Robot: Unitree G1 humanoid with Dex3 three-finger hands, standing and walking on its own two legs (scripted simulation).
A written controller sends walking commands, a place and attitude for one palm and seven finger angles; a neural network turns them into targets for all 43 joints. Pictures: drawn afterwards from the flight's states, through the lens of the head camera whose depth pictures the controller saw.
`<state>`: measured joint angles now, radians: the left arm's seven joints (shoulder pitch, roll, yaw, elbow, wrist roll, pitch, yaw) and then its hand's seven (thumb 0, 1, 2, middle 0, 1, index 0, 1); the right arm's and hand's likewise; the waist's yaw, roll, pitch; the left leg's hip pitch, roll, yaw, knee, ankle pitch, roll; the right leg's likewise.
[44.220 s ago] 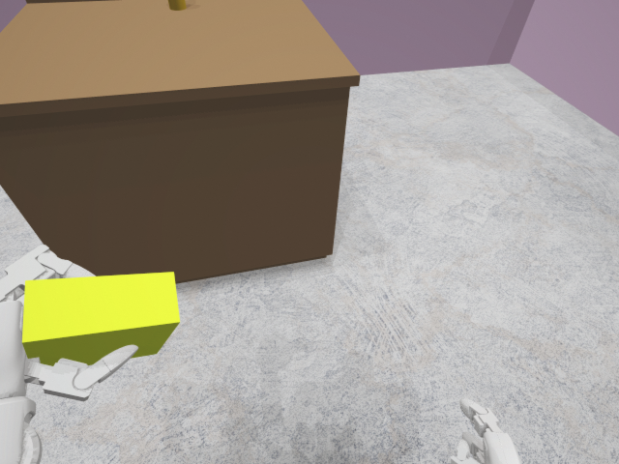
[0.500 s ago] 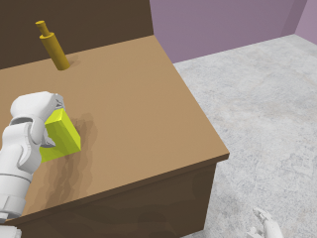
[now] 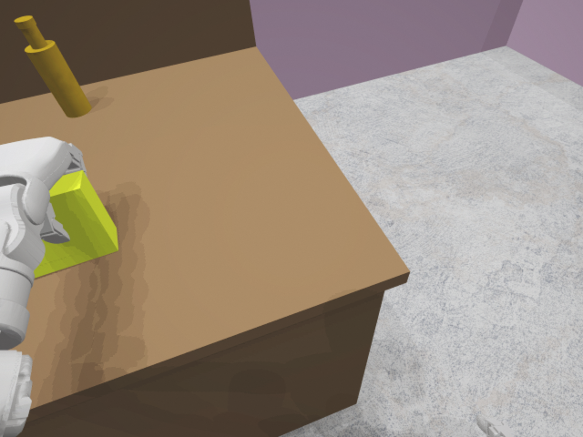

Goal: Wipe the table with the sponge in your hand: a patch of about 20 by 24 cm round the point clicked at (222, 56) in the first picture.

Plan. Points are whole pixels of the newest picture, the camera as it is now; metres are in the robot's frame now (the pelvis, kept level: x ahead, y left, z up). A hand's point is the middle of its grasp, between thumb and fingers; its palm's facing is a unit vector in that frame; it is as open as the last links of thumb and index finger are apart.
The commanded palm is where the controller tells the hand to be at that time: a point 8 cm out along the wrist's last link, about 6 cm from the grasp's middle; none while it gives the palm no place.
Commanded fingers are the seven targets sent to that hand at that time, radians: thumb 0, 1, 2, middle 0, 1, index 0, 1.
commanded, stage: wipe forward along the first lane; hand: left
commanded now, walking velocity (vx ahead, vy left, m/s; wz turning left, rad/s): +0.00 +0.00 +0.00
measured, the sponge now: (61, 235) +0.35 +0.36 +0.10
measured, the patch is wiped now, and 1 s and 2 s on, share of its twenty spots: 0.25 0.45 0.55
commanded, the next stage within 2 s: slide across to the middle lane in 0.18 s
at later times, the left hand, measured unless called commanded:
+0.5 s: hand (56, 185) +0.40 +0.36 +0.16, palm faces -0.08 +0.07 -0.99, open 9.7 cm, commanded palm +0.39 +0.33 +0.20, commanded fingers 0.00 0.10 1.30 -1.20 -1.60 -1.20 -1.60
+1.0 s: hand (107, 161) +0.44 +0.30 +0.16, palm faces +0.03 +0.02 -1.00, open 9.7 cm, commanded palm +0.41 +0.29 +0.22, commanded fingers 0.00 0.10 1.30 -1.20 -1.60 -1.20 -1.60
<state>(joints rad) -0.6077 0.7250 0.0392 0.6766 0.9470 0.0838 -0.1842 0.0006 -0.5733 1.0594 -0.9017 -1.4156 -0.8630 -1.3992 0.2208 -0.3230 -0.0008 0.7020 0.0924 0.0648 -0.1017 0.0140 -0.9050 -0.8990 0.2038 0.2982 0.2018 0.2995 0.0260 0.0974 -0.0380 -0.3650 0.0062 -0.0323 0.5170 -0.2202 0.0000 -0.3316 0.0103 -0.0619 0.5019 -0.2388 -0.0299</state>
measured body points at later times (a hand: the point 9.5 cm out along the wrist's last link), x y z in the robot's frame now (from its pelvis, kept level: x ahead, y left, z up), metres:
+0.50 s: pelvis +0.01 +0.02 +0.00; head +0.04 -0.01 +0.45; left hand +0.40 +0.35 +0.21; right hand +0.13 -0.24 -0.13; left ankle +0.03 +0.13 -0.74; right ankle +0.01 -0.10 -0.74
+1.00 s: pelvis +0.04 +0.03 +0.01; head +0.07 -0.01 +0.45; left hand +0.43 +0.29 +0.22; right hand +0.24 -0.20 -0.11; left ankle +0.03 +0.13 -0.74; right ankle +0.01 -0.10 -0.74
